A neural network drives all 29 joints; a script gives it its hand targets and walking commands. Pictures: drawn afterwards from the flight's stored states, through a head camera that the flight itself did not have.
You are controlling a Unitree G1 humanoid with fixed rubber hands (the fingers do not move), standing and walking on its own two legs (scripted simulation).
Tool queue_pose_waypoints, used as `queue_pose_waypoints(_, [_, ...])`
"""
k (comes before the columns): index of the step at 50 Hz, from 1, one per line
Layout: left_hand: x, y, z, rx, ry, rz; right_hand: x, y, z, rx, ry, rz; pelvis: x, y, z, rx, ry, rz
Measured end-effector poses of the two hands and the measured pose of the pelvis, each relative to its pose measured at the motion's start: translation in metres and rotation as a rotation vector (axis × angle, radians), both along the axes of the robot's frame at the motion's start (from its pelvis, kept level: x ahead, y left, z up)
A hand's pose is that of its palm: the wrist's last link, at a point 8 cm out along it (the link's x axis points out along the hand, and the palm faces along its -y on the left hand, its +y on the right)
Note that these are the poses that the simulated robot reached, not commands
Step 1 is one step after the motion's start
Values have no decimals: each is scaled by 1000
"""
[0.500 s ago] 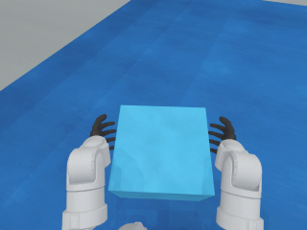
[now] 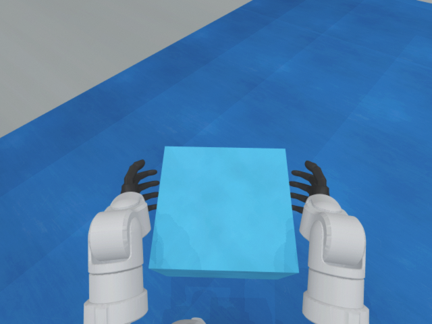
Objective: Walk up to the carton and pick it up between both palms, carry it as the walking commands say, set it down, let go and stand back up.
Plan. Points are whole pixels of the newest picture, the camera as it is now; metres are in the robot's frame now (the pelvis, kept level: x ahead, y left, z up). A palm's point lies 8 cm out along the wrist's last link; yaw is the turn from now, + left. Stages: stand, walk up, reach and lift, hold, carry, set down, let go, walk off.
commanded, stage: carry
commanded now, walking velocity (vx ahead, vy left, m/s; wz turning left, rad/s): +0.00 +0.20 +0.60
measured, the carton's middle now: (223, 215) +0.32 +0.01 -0.01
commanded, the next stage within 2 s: none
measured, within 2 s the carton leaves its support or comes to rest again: neither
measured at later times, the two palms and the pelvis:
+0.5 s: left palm out of the picture +0.17 +0.40 +0.07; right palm (156, 213) +0.28 +0.12 +0.08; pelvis -0.05 +0.16 +0.01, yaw +17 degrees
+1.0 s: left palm out of the picture +0.01 +0.59 +0.08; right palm out of the picture +0.19 +0.34 +0.09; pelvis -0.14 +0.30 +0.00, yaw +35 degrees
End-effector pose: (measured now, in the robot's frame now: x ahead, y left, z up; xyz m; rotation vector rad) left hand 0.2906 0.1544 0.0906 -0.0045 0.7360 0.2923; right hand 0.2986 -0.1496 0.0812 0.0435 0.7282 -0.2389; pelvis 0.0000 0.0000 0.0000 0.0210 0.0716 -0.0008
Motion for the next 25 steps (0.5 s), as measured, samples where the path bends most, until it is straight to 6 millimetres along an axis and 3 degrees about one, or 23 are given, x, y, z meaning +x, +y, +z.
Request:
queue_pose_waypoints(5, [-21, 31, 5, 10, 39, 24, -11, 31, 2, 6, 37, 35, -7, 20, 11, 8, -27, 82])
queue_pose_waypoints(10, [-33, 73, 12, -7, 22, 76, -8, 76, 18, -13, 18, 66, -16, 49, 17, 35, -35, 150])
queue_pose_waypoints(17, [-55, 168, -2, -37, -21, 155, -4, 174, 16, -36, -25, 149, -27, 117, 0, 30, -27, 231])
queue_pose_waypoints(21, [-92, 214, -21, -68, 52, 253, -14, 226, 1, -65, 49, 254, -40, 140, 5, -9, -22, 261])
queue_pose_waypoints(25, [-121, 245, -21, -60, 62, 330, -21, 265, -3, -57, 61, 327, -53, 158, 6, -10, -13, 301])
